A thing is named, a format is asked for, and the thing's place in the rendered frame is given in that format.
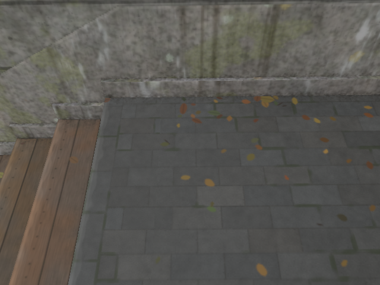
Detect stairs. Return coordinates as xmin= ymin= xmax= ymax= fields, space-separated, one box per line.
xmin=0 ymin=119 xmax=101 ymax=285

